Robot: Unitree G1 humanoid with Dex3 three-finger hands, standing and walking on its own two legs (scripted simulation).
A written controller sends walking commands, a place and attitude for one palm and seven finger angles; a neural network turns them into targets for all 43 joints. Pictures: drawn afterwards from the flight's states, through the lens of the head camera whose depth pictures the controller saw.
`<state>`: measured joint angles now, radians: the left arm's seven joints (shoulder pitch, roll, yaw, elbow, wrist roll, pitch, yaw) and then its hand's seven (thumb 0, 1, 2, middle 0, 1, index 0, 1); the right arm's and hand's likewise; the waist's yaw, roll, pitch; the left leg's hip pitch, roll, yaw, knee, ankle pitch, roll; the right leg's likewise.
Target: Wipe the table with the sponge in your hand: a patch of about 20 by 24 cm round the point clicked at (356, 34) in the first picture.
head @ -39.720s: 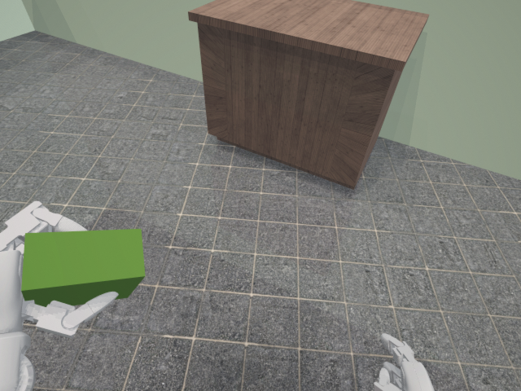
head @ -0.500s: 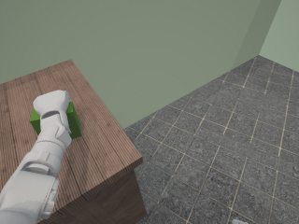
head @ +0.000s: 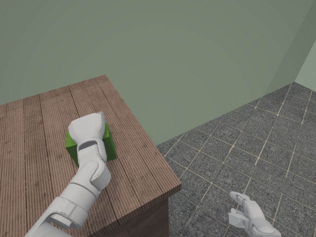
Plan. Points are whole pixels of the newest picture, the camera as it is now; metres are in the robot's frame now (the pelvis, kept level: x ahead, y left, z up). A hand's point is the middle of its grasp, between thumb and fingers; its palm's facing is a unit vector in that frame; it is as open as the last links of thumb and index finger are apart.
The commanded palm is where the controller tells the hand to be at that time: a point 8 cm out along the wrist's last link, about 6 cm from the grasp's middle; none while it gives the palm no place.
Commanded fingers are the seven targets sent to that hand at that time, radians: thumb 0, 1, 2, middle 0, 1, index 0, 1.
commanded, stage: wipe back along the third lane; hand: left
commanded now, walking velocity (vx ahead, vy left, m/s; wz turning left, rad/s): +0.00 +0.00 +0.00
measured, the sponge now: (94, 149) +0.34 +0.23 +0.04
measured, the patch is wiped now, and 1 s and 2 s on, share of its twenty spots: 1.00 1.00 1.00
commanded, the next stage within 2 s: slide back across to the middle lane in 0.96 s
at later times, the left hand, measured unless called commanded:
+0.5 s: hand (97, 149) +0.31 +0.20 +0.09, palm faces +0.14 -0.16 -0.98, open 9.9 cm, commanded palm +0.25 +0.17 +0.12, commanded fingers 0.00 0.10 1.30 -1.20 -1.60 -1.20 -1.60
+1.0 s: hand (111, 166) +0.26 +0.14 +0.09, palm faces +0.18 -0.22 -0.96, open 9.9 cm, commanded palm +0.20 +0.13 +0.12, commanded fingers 0.00 0.10 1.30 -1.20 -1.60 -1.20 -1.60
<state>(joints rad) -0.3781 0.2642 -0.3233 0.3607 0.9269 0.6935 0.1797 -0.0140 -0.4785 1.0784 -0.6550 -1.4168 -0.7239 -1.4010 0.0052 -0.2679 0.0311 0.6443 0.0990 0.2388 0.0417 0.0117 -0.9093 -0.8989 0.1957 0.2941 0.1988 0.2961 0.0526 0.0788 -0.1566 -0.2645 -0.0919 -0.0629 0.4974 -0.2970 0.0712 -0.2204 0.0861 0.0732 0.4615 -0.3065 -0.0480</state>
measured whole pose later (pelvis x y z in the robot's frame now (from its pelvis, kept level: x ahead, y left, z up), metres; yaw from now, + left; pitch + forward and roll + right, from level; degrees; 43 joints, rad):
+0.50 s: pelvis -0.01 +0.04 -0.01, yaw -2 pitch +2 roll -2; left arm -0.26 0.23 -0.46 0.09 0.94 0.76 0.17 0.01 -0.47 1.07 -0.65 -1.42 -0.72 -1.40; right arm 0.00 -0.24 0.06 0.64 0.09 0.29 0.11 0.01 -0.91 -0.90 0.20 0.29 0.20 0.30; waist 0.09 0.10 -0.13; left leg -0.27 -0.12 -0.02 0.56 -0.32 0.12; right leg -0.24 0.04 0.02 0.54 -0.33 -0.03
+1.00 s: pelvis -0.03 -0.01 -0.01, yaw -3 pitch -1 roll +0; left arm -0.08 0.24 -0.44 -0.07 0.92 0.73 0.20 0.02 -0.47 1.07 -0.65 -1.42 -0.73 -1.39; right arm -0.01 -0.25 0.05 0.62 0.10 0.29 0.10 0.01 -0.91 -0.90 0.20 0.29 0.20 0.30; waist 0.08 0.10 -0.11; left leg -0.23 -0.08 -0.01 0.55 -0.30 0.06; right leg -0.22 0.08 0.02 0.56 -0.33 -0.07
